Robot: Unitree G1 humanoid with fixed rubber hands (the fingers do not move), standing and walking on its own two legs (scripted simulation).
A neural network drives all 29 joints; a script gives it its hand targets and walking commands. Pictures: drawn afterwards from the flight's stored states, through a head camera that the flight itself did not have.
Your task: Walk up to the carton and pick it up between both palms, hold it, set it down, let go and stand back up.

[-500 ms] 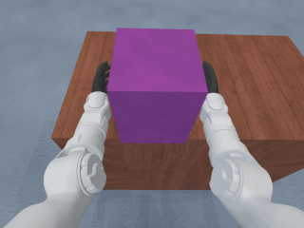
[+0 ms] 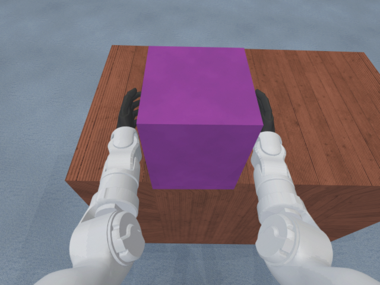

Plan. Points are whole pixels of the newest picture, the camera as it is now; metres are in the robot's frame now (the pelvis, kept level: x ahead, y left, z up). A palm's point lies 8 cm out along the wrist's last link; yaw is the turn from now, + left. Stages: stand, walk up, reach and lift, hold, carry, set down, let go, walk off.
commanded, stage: reach and lift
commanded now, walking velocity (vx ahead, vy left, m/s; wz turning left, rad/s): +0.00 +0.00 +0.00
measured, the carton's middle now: (194, 123) +0.45 -0.01 +0.06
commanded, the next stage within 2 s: none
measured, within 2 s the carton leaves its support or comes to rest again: leaves its support in 0.80 s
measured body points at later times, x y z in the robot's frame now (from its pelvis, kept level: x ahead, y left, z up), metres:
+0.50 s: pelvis +0.00 +0.00 +0.00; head +0.07 +0.02 +0.44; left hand +0.45 +0.14 +0.07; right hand +0.44 -0.15 +0.08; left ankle -0.03 +0.11 -0.75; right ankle -0.02 -0.09 -0.75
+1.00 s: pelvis -0.02 +0.00 +0.00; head +0.04 +0.02 +0.45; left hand +0.43 +0.14 +0.08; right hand +0.42 -0.15 +0.09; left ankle -0.03 +0.11 -0.75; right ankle -0.02 -0.09 -0.75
